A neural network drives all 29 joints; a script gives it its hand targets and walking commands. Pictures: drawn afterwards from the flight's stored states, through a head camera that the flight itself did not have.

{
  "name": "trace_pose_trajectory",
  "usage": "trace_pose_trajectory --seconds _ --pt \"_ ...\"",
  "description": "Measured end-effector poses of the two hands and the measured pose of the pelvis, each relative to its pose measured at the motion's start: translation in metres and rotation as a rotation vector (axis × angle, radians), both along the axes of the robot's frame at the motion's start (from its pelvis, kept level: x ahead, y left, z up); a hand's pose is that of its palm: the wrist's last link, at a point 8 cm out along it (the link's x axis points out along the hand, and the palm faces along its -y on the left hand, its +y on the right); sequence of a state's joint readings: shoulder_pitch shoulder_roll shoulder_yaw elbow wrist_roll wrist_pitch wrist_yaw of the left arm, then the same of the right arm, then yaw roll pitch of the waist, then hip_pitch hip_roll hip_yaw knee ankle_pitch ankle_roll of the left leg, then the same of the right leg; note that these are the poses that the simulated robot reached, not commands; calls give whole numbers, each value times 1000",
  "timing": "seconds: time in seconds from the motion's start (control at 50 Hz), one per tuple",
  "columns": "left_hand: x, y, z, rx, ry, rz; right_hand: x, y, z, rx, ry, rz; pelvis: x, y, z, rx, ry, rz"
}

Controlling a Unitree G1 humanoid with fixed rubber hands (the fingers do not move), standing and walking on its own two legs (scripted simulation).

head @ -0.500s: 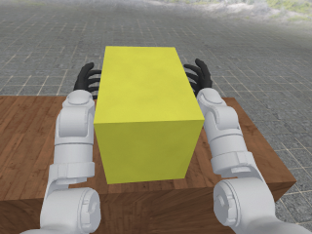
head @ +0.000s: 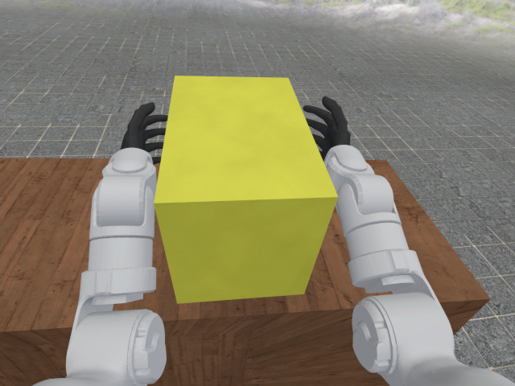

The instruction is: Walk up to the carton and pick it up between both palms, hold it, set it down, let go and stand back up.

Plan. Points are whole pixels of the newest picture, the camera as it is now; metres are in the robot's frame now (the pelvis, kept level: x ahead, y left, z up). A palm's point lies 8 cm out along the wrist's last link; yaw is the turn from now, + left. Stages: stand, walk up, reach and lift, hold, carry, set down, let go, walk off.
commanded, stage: hold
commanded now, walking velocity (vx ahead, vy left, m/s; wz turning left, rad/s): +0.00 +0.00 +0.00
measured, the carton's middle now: (237, 181) +0.39 +0.03 +0.17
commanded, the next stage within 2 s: none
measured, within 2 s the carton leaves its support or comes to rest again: neither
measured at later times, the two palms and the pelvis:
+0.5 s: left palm (139, 154) +0.38 +0.17 +0.22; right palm (336, 149) +0.39 -0.11 +0.24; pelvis +0.00 +0.00 +0.00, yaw +0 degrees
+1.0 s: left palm (140, 154) +0.38 +0.17 +0.22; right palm (337, 150) +0.39 -0.11 +0.24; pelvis +0.00 +0.00 +0.00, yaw +0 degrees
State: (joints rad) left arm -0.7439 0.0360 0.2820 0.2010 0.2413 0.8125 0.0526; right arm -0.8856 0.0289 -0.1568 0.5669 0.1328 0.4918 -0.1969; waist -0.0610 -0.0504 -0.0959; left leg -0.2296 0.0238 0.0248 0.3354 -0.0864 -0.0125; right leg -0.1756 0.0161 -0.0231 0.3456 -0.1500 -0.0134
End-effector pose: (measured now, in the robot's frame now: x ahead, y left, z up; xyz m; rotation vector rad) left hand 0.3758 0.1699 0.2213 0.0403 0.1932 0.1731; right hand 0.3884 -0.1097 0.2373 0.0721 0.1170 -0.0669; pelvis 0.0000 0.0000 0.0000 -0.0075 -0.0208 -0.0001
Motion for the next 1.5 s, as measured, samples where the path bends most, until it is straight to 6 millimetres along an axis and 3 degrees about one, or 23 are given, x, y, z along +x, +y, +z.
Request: trace_pose_trajectory --seconds 1.5 --pt "4 -5 1 -4 4 -10 2 -5 0 11 6 -11 3 -1 0 2 4 0"
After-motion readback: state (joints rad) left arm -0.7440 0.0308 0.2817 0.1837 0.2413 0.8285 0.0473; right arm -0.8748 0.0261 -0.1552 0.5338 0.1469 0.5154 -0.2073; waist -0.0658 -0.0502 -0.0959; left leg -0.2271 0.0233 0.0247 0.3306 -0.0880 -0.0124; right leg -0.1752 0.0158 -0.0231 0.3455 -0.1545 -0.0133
